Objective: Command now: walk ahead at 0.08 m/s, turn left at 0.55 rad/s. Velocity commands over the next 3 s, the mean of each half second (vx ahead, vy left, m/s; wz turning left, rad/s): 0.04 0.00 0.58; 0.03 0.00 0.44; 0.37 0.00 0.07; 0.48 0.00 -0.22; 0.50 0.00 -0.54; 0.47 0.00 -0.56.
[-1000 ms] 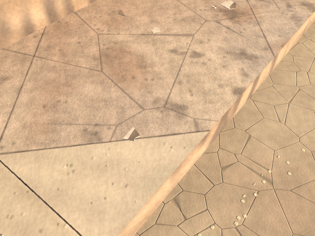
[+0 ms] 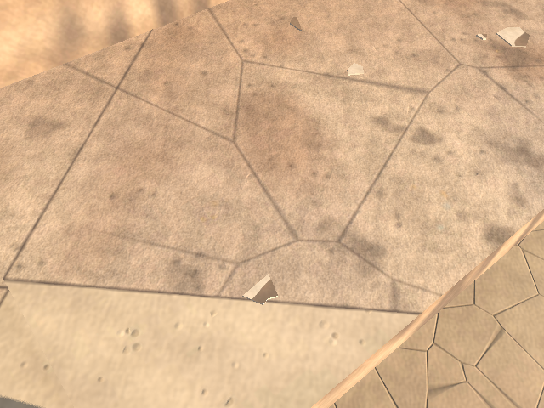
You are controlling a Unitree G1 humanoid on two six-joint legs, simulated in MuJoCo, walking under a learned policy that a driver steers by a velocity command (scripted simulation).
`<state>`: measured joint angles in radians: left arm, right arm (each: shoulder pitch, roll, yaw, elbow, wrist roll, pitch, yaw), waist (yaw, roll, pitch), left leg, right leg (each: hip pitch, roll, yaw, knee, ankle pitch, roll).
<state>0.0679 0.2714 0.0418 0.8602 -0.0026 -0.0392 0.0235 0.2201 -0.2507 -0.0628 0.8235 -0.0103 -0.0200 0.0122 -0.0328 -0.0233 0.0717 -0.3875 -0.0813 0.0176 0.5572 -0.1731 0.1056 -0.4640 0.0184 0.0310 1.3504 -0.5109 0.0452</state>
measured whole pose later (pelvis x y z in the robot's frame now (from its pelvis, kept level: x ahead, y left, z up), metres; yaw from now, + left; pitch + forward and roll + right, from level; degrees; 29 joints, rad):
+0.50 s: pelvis +0.05 -0.08 +0.01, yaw +19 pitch +1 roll +0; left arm 0.18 0.26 0.06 0.81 0.03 0.00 0.02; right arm 0.17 -0.30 -0.08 0.64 0.01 0.06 -0.05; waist 0.01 0.04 0.03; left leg -0.53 -0.15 -0.18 1.15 -0.52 -0.04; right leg -0.24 0.03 0.00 0.50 -0.28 -0.04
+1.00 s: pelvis +0.03 -0.06 +0.01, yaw +31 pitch +1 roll +0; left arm 0.22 0.28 0.05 0.73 0.00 0.00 0.01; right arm 0.14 -0.21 -0.04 0.59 -0.01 0.03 0.00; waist 0.04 -0.04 0.00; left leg -0.26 -0.02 0.02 0.51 -0.28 0.04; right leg -0.34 -0.08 -0.10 0.77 -0.50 0.03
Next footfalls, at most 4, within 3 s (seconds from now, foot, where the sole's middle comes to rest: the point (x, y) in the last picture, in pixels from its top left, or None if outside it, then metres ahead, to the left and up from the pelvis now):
0.40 right None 0.11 -0.16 -0.76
0.94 left None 0.00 0.05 -0.76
1.40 right None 0.25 -0.08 -0.76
1.82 left None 0.36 0.25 -0.60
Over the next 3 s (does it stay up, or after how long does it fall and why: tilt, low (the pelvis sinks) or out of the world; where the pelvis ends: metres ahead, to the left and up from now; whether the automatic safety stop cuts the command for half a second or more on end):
stays up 0.92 0.23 0.17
